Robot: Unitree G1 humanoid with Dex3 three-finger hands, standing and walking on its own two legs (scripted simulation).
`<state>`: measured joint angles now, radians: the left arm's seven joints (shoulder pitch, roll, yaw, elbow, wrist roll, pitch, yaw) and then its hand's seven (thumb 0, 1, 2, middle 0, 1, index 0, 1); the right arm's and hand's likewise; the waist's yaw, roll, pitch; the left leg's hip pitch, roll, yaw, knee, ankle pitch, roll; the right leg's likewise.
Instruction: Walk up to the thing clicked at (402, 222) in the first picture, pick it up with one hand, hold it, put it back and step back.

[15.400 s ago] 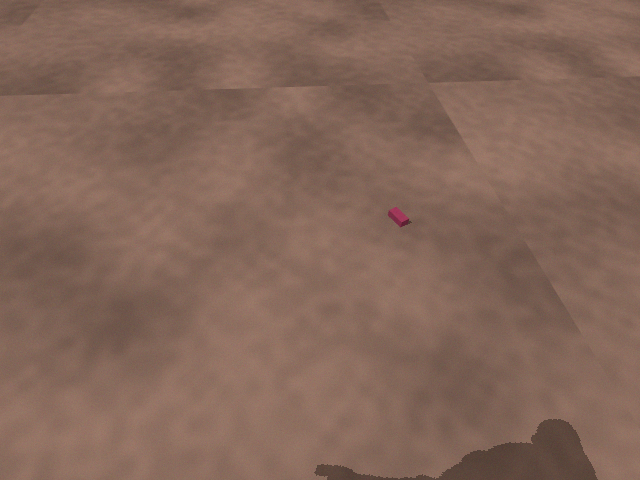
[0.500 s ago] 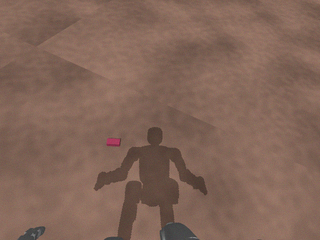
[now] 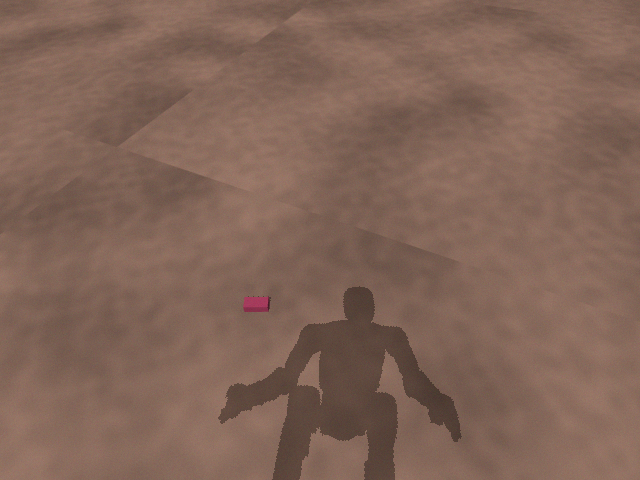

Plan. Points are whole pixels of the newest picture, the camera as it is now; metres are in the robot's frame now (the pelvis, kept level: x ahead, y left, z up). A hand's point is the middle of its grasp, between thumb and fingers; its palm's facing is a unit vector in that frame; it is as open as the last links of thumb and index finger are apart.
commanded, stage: walk up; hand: left
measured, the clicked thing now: (256, 304) +0.81 +0.26 -0.75
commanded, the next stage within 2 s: stand in 0.98 s
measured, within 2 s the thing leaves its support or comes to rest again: neither
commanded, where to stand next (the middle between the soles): +0.42 +0.02 m, yaw +0 degrees
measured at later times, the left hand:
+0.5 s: hand out of the picture +0.10 +0.26 -0.15, palm faces -0.01 -0.92 -0.38, open 7.4 cm
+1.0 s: hand out of the picture +0.14 +0.27 -0.14, palm faces +0.04 -0.95 -0.32, open 7.4 cm
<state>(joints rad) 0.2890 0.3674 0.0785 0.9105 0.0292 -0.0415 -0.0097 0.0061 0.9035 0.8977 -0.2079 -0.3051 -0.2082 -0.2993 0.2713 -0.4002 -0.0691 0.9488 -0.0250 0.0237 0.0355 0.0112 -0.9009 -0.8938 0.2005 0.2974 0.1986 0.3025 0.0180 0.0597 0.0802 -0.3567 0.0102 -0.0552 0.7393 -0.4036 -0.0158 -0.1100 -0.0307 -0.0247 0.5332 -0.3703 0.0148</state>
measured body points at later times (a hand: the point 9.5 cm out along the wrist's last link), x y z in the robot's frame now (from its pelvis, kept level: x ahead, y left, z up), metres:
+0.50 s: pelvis +0.03 +0.00 -0.01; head +0.05 -0.01 +0.44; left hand +0.10 +0.31 -0.12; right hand +0.11 -0.31 -0.13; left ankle +0.04 +0.13 -0.72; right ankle +0.06 -0.12 -0.73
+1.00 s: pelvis +0.03 +0.01 +0.01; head +0.04 +0.02 +0.46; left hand +0.14 +0.32 -0.12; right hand +0.13 -0.29 -0.11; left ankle +0.03 +0.14 -0.73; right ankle +0.06 -0.12 -0.73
